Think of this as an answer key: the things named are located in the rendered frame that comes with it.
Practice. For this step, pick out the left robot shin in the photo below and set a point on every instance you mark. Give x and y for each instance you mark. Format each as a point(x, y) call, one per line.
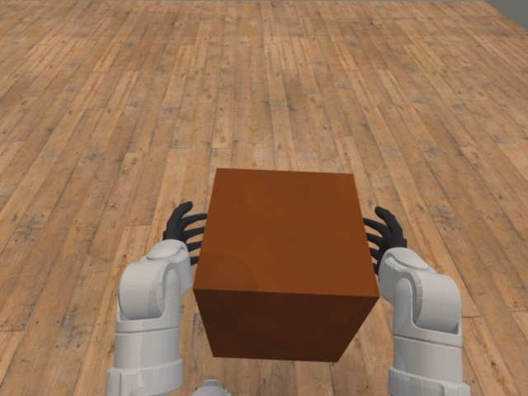
point(211, 382)

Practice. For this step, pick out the robot right hand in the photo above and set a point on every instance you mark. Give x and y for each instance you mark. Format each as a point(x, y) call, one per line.
point(392, 235)

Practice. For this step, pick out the robot left hand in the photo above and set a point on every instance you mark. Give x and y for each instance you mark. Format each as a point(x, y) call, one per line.
point(176, 225)

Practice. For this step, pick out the robot right forearm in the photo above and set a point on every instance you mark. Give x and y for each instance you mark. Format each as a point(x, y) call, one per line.
point(427, 313)

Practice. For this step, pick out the robot left forearm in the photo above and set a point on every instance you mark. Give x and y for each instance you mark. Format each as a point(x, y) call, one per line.
point(148, 314)

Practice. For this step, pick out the carton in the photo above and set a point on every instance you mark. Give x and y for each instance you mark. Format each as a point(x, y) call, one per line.
point(284, 271)

